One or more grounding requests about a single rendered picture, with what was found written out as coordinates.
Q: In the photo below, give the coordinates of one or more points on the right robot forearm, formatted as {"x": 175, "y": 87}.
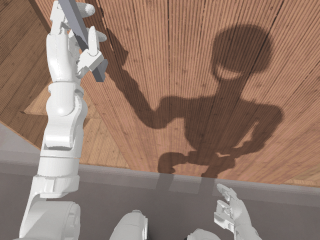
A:
{"x": 245, "y": 232}

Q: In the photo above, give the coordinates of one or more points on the right robot thigh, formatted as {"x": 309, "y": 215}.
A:
{"x": 202, "y": 235}

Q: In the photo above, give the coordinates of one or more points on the robot left upper arm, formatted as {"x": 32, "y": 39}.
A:
{"x": 52, "y": 220}

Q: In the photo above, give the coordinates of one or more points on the wardrobe door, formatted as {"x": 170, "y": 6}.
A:
{"x": 224, "y": 89}
{"x": 312, "y": 174}

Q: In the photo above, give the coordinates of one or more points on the handle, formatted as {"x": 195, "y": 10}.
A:
{"x": 75, "y": 20}

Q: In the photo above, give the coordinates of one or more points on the left robot forearm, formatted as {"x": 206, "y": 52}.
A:
{"x": 61, "y": 146}

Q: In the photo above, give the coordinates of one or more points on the left robot shin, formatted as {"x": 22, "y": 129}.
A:
{"x": 136, "y": 211}

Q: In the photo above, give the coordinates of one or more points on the robot left hand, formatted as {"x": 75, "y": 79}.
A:
{"x": 63, "y": 49}

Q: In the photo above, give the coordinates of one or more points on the robot right hand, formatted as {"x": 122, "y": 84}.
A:
{"x": 232, "y": 215}

